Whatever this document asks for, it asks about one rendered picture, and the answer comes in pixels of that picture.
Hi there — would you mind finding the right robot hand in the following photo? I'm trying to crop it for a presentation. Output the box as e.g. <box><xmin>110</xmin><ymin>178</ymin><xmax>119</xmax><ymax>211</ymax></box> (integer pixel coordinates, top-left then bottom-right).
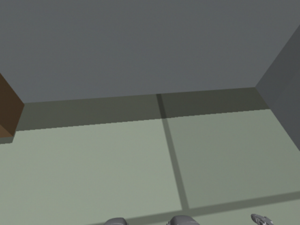
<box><xmin>251</xmin><ymin>214</ymin><xmax>273</xmax><ymax>225</ymax></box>

